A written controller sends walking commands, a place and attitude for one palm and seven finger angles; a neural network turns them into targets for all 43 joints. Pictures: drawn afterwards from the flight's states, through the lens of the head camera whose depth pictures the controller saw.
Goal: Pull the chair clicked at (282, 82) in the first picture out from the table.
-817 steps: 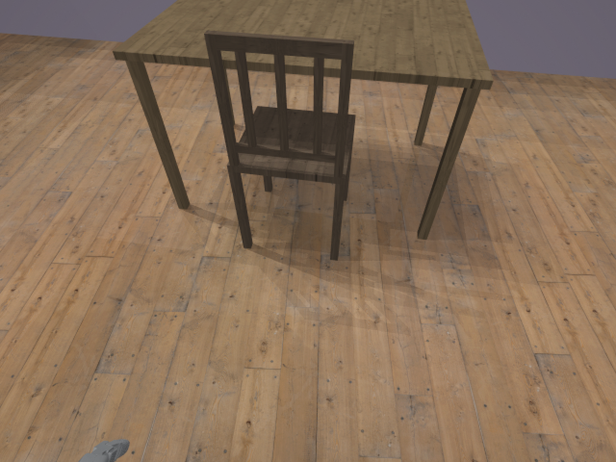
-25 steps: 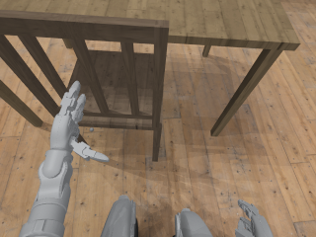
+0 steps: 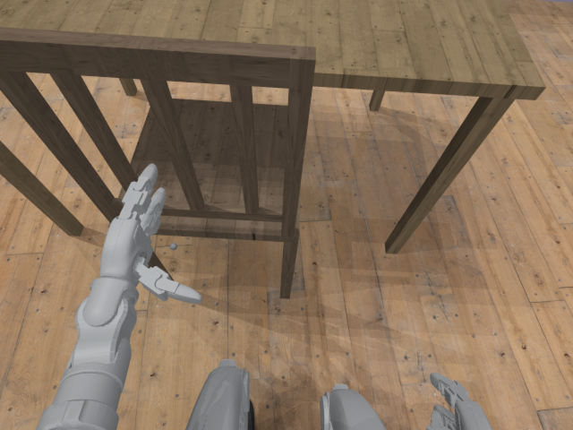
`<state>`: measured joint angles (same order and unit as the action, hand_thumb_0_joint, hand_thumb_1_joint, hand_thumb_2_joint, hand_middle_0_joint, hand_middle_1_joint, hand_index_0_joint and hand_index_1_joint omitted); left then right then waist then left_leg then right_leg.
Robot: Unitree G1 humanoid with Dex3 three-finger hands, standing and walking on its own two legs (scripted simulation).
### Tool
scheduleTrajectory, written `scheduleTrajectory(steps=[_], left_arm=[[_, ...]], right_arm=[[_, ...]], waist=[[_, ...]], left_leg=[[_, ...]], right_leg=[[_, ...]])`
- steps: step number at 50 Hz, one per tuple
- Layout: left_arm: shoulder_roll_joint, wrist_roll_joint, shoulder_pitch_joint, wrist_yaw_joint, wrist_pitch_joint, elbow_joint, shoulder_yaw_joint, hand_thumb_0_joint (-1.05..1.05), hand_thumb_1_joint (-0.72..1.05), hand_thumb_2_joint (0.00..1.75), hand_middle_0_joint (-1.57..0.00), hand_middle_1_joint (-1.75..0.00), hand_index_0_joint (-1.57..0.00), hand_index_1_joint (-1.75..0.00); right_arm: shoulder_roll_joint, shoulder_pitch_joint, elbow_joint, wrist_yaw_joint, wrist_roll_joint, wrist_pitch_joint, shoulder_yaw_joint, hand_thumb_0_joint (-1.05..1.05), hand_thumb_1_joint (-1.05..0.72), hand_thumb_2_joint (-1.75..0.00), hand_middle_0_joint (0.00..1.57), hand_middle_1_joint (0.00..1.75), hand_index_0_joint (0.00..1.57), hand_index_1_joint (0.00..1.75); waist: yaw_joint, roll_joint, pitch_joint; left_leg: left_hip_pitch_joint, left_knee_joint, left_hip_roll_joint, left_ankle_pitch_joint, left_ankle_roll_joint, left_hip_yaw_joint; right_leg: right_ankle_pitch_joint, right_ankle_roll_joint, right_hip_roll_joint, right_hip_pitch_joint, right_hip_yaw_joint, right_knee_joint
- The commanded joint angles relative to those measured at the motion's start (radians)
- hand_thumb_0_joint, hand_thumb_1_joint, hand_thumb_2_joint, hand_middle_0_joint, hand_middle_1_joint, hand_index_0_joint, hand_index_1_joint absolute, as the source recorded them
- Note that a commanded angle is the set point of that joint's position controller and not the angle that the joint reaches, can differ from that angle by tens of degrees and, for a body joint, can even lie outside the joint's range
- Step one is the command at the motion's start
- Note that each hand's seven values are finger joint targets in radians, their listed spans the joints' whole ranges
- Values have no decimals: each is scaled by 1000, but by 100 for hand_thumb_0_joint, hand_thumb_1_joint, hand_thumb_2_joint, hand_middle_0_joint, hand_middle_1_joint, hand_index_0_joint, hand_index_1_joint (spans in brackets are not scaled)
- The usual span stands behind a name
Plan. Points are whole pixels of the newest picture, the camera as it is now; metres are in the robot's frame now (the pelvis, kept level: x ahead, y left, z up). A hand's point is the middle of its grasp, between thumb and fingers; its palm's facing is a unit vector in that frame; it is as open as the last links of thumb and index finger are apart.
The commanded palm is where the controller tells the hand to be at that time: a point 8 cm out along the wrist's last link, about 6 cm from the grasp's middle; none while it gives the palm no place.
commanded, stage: aim the fingers beside a spindle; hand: left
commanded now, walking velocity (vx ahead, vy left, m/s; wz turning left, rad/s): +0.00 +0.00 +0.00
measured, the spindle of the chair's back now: (179, 155) +0.51 +0.18 +0.03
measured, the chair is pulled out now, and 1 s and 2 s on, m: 0.00 0.00 0.00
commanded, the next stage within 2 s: push the fingers through the gap in 1.84 s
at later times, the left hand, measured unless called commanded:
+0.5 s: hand (187, 253) +0.35 +0.14 +0.02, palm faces -0.07 -1.00 -0.03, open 16.9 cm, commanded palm +0.34 +0.21 +0.03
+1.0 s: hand (172, 235) +0.37 +0.17 +0.03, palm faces -0.02 -1.00 -0.07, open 16.9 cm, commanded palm +0.34 +0.21 +0.02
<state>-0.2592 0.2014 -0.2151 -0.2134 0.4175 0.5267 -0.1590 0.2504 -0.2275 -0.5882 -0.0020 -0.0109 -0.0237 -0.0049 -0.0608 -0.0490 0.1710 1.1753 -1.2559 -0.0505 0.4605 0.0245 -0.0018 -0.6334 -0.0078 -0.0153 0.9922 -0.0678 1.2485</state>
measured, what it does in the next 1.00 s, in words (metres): stands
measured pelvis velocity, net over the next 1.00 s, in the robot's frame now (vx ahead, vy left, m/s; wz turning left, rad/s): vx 0.00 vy -0.01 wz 0.00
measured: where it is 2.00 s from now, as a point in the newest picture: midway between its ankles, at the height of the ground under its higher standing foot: outside the picture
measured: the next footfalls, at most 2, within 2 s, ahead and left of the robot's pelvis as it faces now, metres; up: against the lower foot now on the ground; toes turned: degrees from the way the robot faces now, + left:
none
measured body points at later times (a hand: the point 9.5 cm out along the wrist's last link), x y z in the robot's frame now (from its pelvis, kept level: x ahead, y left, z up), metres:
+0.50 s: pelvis +0.00 +0.00 +0.00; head +0.11 +0.01 +0.43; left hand +0.35 +0.20 +0.02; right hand +0.13 -0.26 -0.11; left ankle +0.07 +0.10 -0.62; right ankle -0.02 -0.12 -0.62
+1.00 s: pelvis +0.00 -0.01 +0.00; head +0.11 +0.00 +0.43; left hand +0.36 +0.22 +0.04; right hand +0.14 -0.26 -0.11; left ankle +0.07 +0.10 -0.62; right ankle -0.02 -0.12 -0.62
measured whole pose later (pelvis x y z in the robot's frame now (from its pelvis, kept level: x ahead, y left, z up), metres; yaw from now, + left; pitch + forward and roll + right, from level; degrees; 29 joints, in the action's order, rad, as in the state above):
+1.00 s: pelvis +0.00 -0.01 +0.00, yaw +0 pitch +22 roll -3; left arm -0.27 0.18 -0.24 -0.18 0.47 0.52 -0.19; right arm 0.25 -0.21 -0.61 0.00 0.00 -0.03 -0.01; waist -0.06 -0.04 0.17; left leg 1.18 -1.27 -0.05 0.47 0.01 -0.01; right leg -0.65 -0.02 -0.02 1.00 -0.07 1.26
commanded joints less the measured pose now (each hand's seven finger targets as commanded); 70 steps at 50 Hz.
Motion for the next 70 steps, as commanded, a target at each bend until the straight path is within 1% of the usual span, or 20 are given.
scheduleTrajectory(steps=[1, 5, 11, 16, 19, 23, 24, 27, 30, 33, 39, 43, 47, 50, 53, 55, 58, 64, 67, 70], left_arm=[[-88, 9, -169, 1, 81, -283, -8, 0, -50, 30, -6, -8, -6, -8], [-184, -18, -221, 86, 156, -414, -97, 0, -50, 30, -6, -8, -6, -8], [-91, -51, -170, 78, 110, -185, -22, 0, -50, 30, -6, -8, -6, -8], [-21, -2, -148, -10, 45, -177, 56, 0, -50, 30, -6, -8, -6, -8], [-104, 4, -242, 9, 84, -271, -14, 0, -50, 30, -6, -8, -6, -8], [-219, -21, -309, 86, 163, -396, -115, 0, -50, 30, -6, -8, -6, -8], [-199, -27, -305, 98, 169, -393, -102, 0, -50, 30, -6, -8, -6, -8], [-178, -35, -236, 89, 134, -224, -103, 0, -50, 30, -6, -8, -6, -8], [-100, -27, -178, 26, 65, -74, -32, 0, -50, 30, -6, -8, -6, -8], [-44, 9, -123, -36, 22, -64, 14, 0, -50, 30, -6, -8, -6, -8], [-195, 19, -262, 29, 143, -438, -96, 0, -50, 30, -6, -8, -6, -8], [-210, -27, -241, 92, 162, -347, -121, 0, -50, 30, -6, -8, -6, -8], [-112, -28, -167, 39, 89, -119, -47, 0, -50, 30, -6, -8, -6, -8], [-69, 0, -127, -25, 38, -72, -9, 0, -50, 30, -6, -8, -6, -8], [-76, 25, -183, -40, 54, -215, -1, 0, -50, 30, -6, -8, -6, -8], [-134, 24, -209, -11, 96, -348, -47, 0, -50, 30, -6, -8, -6, -8], [-196, 1, -270, 61, 147, -434, -95, 0, -50, 30, -6, -8, -6, -8], [-131, -35, -194, 58, 98, -127, -72, 0, -50, 30, -6, -8, -6, -8], [-65, -10, -150, -9, 49, -95, 2, 0, -50, 30, -6, -8, -6, -8], [-64, 20, -149, -38, 56, -219, 12, 0, -50, 30, -6, -8, -6, -8]], right_arm=[[153, -25, 137, -16, -4, -41, 70, 0, -90, -90, 20, 30, 20, 30], [142, -28, 119, -18, 12, -51, 65, 0, -90, -90, 20, 30, 20, 30], [143, -21, 106, -8, 11, -31, 57, 0, -90, -90, 20, 30, 20, 30], [152, -15, 138, -9, -7, -22, 61, 0, -90, -90, 20, 30, 20, 30], [153, -16, 132, -21, -3, -30, 62, 0, -90, -90, 20, 30, 20, 30], [146, -23, 112, -27, 13, -46, 58, 0, -90, -90, 20, 30, 20, 30], [138, -21, 107, -25, 16, -48, 55, 0, -90, -90, 20, 30, 20, 30], [139, -27, 90, -21, 15, -39, 52, 0, -90, -90, 20, 30, 20, 30], [148, -31, 96, -17, 2, -26, 53, 0, -90, -90, 20, 30, 20, 30], [153, -29, 126, -13, -11, -24, 58, 0, -90, -90, 20, 30, 20, 30], [143, -33, 124, -24, 5, -50, 66, 0, -90, -90, 20, 30, 20, 30], [140, -38, 84, -22, 15, -55, 60, 0, -90, -90, 20, 30, 20, 30], [147, -36, 84, -14, 8, -40, 57, 0, -90, -90, 20, 30, 20, 30], [156, -29, 110, -14, -5, -28, 59, 0, -90, -90, 20, 30, 20, 30], [152, -22, 134, -15, -8, -35, 64, 0, -90, -90, 20, 30, 20, 30], [148, -23, 135, -18, -1, -43, 67, 0, -90, -90, 20, 30, 20, 30], [142, -30, 112, -24, 10, -54, 63, 0, -90, -90, 20, 30, 20, 30], [143, -32, 84, -17, 9, -36, 54, 0, -90, -90, 20, 30, 20, 30], [153, -22, 114, -12, -3, -26, 57, 0, -90, -90, 20, 30, 20, 30], [153, -20, 135, -14, -7, -32, 66, 0, -90, -90, 20, 30, 20, 30]], waist=[[-2, -7, 373], [12, -73, 428], [-20, -10, 296], [-18, 22, 327], [-16, 15, 362], [4, -78, 430], [3, -98, 445], [-11, -17, 362], [-22, 28, 298], [-14, 56, 312], [4, -63, 480], [-16, -51, 390], [-26, 20, 293], [-17, 44, 305], [-9, -5, 387], [5, -56, 454], [-6, -80, 455], [-25, 23, 298], [-20, 24, 299], [-7, 0, 387]], left_leg=[[-498, 140, 13, -240, 2, -67], [-577, 142, 7, -303, -8, -83], [-450, 142, 15, -169, -5, -67], [-434, 140, 21, -157, 4, -57], [-448, 124, 18, -189, 8, -61], [-536, 123, 12, -263, -2, -75], [-551, 125, 13, -275, -4, -74], [-449, 118, 16, -218, 0, -56], [-370, 119, 22, -162, 4, -39], [-359, 120, 28, -172, 11, -32], [-533, 115, 17, -343, 7, -52], [-504, 110, 11, -305, 3, -63], [-387, 114, 23, -189, 3, -42], [-366, 117, 27, -185, 8, -34], [-433, 110, 25, -250, 11, -39], [-522, 117, 19, -310, 6, -51], [-569, 116, 9, -352, 1, -68], [-387, 112, 22, -196, 3, -45], [-378, 123, 26, -164, 6, -37], [-450, 122, 23, -237, 8, -43]], right_leg=[[296, -22, -12, 5, 14, -194], [308, -26, -16, 15, 13, -172], [237, -20, -20, 50, 13, -187], [248, -19, -13, 8, 21, -212], [268, -18, -14, 8, 27, -199], [287, -25, -20, 20, 25, -172], [297, -24, -18, 17, 25, -170], [288, -17, -21, 1, 29, -184], [272, -14, -18, 2, 34, -200], [301, -16, -14, -40, 42, -215], [416, -18, -15, -61, 40, -176], [350, -18, -20, 5, 27, -170], [297, -15, -18, 2, 31, -197], [314, -16, -14, -28, 37, -206], [363, -18, -11, -46, 38, -193], [386, -20, -13, -43, 34, -186], [382, -20, -18, -11, 26, -171], [297, -14, -21, 8, 28, -186], [280, -17, -15, -9, 34, -209], [342, -19, -12, -43, 34, -204]])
